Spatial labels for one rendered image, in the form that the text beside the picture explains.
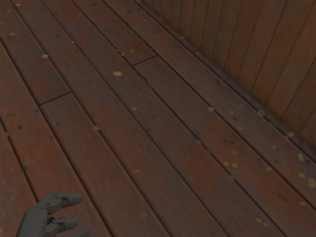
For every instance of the robot left hand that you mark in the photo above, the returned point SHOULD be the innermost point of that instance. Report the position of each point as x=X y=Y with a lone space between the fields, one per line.
x=36 y=223

